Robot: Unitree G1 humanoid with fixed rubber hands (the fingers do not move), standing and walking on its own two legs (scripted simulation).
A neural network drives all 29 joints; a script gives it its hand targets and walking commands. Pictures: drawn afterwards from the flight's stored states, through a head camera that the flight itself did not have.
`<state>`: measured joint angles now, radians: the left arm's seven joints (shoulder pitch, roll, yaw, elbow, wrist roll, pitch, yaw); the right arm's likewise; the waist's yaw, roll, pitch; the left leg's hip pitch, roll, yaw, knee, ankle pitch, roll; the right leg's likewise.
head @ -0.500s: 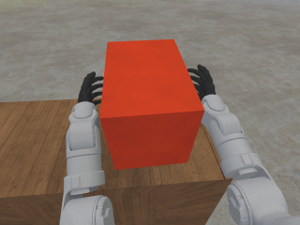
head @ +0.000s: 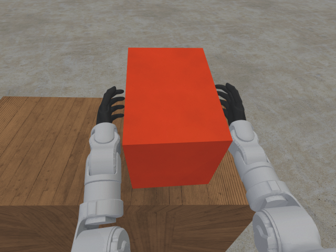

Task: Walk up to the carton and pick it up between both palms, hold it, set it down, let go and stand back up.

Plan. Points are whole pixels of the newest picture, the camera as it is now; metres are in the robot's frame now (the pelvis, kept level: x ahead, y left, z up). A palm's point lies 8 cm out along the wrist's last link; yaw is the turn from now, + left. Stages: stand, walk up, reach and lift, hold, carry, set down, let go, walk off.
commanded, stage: set down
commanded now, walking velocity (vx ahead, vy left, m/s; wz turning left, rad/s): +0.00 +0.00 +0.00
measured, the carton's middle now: (168, 116) +0.44 +0.03 +0.09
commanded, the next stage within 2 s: none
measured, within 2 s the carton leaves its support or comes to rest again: neither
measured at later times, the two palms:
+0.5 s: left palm (111, 126) +0.36 +0.17 +0.13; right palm (233, 115) +0.40 -0.13 +0.13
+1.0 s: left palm (120, 132) +0.37 +0.15 +0.10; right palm (234, 117) +0.42 -0.15 +0.11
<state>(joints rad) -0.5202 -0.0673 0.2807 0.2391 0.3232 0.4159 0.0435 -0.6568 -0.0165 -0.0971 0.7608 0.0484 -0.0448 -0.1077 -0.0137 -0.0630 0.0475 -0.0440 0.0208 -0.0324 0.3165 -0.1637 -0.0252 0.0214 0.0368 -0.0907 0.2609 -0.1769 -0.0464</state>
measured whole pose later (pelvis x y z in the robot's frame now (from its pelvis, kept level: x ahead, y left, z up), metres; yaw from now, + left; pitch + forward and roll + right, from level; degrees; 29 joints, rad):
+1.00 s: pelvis +0.00 -0.02 +0.00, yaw -2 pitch +4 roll +0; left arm -0.59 -0.16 0.41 0.49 0.33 0.23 0.12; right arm -0.83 -0.07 -0.27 1.10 -0.09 -0.19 0.01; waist 0.08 -0.02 -0.04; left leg -0.22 0.05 -0.01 0.27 -0.12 -0.05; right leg -0.19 0.07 -0.07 0.28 -0.15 -0.08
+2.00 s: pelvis +0.00 -0.03 -0.01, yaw -4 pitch +18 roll +0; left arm -0.67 -0.22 0.53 0.66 0.31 0.04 0.19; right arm -1.00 -0.15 -0.37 1.30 -0.21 -0.27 0.09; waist 0.16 0.01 -0.15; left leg -0.50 0.07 0.02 0.29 -0.10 -0.06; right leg -0.49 0.08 -0.05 0.30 -0.13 -0.09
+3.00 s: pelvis +0.00 -0.03 -0.01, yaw -4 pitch +17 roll +1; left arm -0.67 -0.26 0.57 0.64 0.37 -0.03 0.17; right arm -0.94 -0.12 -0.53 1.25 -0.33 -0.33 0.13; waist 0.16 -0.01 -0.11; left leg -0.49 0.06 0.03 0.30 -0.10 -0.03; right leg -0.50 0.07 -0.04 0.34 -0.14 -0.09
